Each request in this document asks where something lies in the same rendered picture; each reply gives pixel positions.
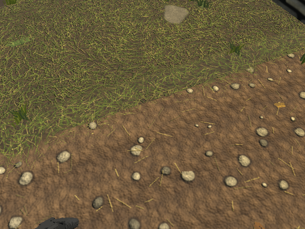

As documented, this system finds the robot left hand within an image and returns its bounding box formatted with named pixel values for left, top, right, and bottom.
left=35, top=217, right=79, bottom=229

